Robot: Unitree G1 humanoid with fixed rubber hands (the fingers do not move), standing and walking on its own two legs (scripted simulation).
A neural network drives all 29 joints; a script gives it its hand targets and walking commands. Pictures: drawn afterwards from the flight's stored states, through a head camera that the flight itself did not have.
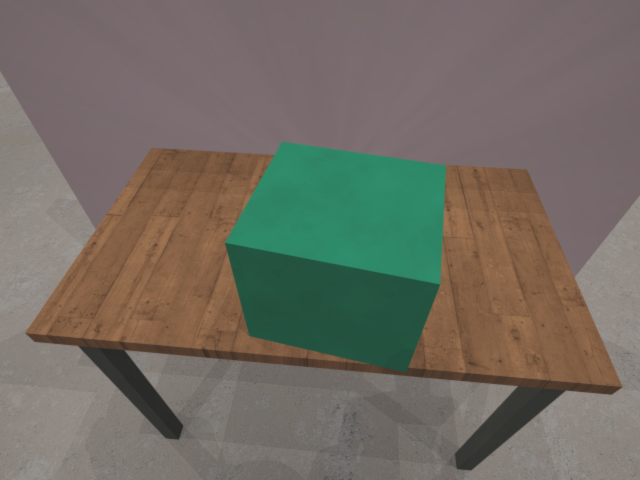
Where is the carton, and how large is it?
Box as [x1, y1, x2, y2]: [225, 142, 445, 371]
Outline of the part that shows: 282,142 225,242 249,335 397,370 406,371 439,286 445,165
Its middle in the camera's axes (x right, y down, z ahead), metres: +0.04 +0.02 +0.61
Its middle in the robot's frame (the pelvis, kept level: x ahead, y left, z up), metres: +0.46 -0.02 +0.01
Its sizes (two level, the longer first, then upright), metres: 0.259 0.229 0.229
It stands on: a table, 0.67 m high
